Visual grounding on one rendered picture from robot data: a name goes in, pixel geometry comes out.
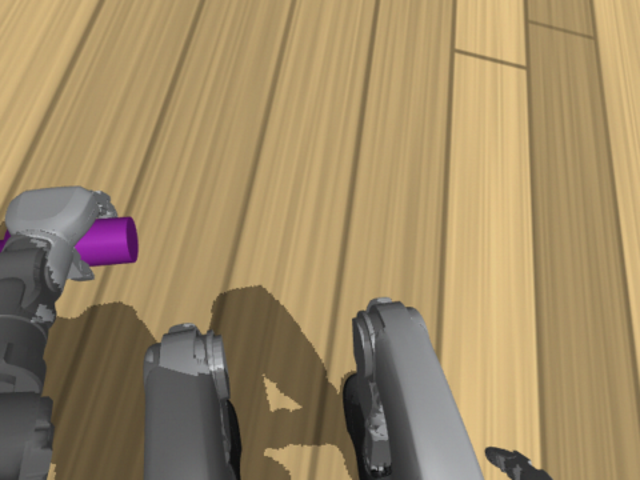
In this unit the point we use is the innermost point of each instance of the bottle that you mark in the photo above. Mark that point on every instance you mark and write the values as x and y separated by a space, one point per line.
109 241

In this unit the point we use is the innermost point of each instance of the right robot hand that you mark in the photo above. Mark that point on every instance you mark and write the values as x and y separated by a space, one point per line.
516 465

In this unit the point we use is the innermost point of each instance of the left robot hand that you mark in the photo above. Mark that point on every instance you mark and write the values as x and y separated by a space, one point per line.
67 212

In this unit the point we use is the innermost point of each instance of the right robot foot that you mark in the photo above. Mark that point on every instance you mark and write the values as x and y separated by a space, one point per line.
356 428

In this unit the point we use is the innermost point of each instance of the left robot arm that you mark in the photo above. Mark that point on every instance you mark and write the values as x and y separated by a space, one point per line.
34 266

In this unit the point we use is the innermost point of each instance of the left robot foot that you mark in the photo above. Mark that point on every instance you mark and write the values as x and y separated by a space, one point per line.
236 448

